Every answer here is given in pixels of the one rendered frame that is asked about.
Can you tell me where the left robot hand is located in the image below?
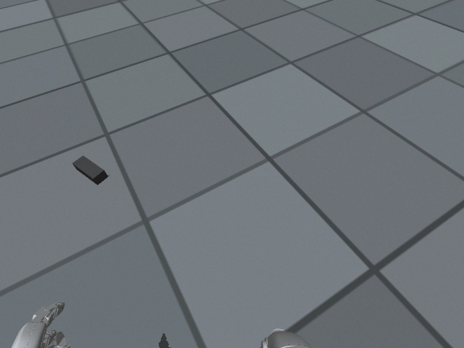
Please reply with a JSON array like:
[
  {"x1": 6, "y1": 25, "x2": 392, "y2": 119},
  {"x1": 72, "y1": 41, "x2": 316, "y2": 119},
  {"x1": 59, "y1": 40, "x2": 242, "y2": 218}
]
[{"x1": 12, "y1": 302, "x2": 70, "y2": 348}]

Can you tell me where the carton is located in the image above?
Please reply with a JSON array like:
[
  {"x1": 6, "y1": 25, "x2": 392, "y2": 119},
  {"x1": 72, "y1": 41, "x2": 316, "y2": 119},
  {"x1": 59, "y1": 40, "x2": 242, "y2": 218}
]
[{"x1": 73, "y1": 156, "x2": 108, "y2": 185}]

